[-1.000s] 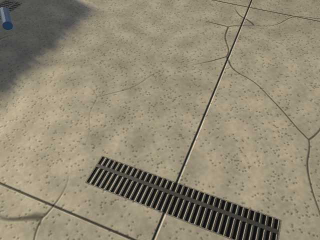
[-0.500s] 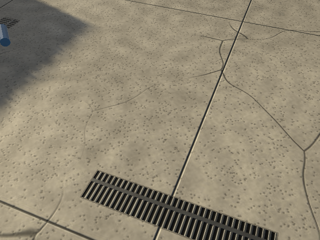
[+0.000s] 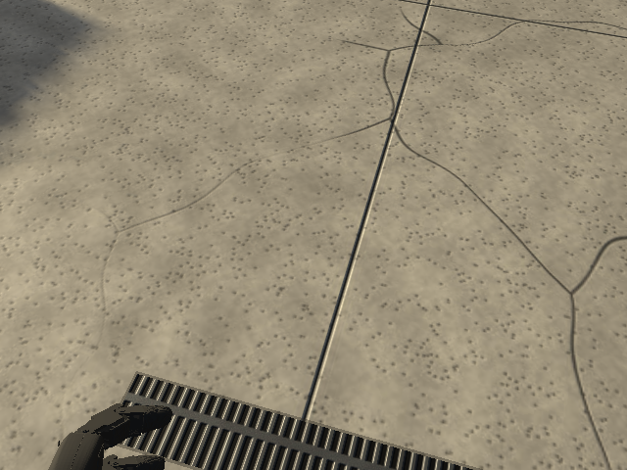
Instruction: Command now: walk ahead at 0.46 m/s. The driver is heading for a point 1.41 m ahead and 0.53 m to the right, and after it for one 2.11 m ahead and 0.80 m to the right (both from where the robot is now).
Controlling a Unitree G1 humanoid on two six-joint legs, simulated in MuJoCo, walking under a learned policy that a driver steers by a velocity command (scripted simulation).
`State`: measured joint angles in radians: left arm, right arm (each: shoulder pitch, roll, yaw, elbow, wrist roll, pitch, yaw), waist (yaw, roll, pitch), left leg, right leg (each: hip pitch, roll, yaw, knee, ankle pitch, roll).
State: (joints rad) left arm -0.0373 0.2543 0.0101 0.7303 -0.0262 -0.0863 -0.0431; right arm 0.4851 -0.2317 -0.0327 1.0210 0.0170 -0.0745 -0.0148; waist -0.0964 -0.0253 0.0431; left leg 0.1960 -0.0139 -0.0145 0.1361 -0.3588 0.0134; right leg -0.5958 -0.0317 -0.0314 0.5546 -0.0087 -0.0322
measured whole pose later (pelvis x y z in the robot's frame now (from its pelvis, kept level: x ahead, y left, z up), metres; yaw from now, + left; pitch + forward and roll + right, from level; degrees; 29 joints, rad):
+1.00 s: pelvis +0.54 +0.02 +0.01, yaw -12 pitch +1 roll +3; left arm 0.14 0.27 0.06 0.80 -0.02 -0.03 -0.03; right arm 0.30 -0.26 -0.06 0.93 -0.01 -0.09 -0.01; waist -0.06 -0.04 0.03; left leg 0.04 -0.03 0.23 0.20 -0.26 0.02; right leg -0.67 -0.12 0.03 0.74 0.01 -0.02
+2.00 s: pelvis +1.04 -0.20 +0.02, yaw -47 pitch +1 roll +2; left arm 0.14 0.31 0.08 0.63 -0.01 -0.01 -0.02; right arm 0.28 -0.29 -0.07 0.84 0.00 -0.07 -0.01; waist -0.07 -0.04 0.07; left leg -0.06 -0.01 0.16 0.28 -0.24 0.01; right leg -0.67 -0.09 0.03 0.80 -0.08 0.02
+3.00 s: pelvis +1.16 -0.34 +0.01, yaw -59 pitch -1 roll +0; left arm 0.18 0.23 0.05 0.82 0.01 0.02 0.02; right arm 0.21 -0.24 -0.01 0.83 -0.01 -0.02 -0.01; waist 0.00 0.01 0.03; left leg -0.19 0.00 0.01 0.53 -0.33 0.00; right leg -0.28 0.04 0.08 0.54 -0.24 0.00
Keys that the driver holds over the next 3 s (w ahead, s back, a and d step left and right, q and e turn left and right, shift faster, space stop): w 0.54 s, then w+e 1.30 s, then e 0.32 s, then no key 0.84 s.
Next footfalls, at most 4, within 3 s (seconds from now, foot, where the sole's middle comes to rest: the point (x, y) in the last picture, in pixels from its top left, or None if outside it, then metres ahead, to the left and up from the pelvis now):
0.06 right None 0.22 -0.12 -0.76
0.60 left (237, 449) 0.51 0.13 -0.76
1.14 right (355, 330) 0.76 -0.16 -0.76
1.64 left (321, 218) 1.11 -0.11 -0.76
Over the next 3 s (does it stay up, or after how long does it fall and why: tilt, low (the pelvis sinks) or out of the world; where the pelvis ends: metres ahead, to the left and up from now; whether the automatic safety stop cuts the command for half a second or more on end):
stays up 1.16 -0.34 0.01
